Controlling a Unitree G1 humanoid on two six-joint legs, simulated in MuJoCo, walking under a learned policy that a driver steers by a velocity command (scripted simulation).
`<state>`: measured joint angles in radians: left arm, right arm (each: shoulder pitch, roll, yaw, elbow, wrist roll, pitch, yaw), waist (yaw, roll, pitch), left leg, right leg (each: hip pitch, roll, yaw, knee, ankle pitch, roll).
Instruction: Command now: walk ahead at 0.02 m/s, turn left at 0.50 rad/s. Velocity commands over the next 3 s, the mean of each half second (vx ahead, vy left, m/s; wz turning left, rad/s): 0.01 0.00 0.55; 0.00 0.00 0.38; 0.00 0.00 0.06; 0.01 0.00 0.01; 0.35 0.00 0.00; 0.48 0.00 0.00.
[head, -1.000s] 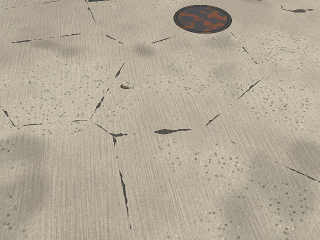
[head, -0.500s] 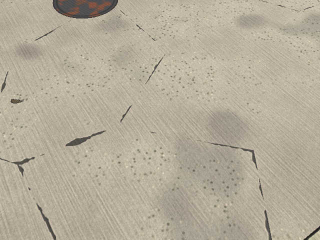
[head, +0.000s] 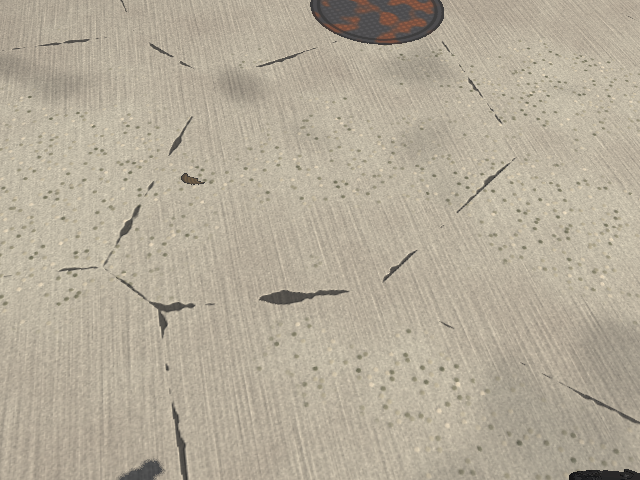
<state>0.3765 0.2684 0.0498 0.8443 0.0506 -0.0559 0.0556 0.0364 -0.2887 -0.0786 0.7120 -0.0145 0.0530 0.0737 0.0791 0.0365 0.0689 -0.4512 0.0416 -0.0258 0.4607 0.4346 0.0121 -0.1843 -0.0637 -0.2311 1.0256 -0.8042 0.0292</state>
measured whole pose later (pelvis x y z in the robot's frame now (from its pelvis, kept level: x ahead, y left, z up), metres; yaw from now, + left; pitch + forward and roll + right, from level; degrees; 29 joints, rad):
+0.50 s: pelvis +0.10 -0.01 -0.08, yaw +18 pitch +2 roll +0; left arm 0.11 0.23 0.03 0.72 0.01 0.01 0.04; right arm 0.29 -0.27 -0.08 0.79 -0.03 0.05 0.01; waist -0.06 0.01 0.00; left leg -0.37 -0.15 -0.17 0.54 -0.19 0.04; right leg -0.33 0.04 0.07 0.55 -0.30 0.00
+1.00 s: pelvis +0.13 +0.00 -0.07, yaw +29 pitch +0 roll +0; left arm 0.32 0.25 0.04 0.82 0.01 0.03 -0.01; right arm 0.15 -0.21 0.00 0.76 -0.02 0.02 0.01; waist 0.05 -0.03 0.03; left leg -0.22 -0.06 -0.02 0.48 -0.26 0.05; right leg -0.24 -0.02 -0.04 0.58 -0.41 -0.01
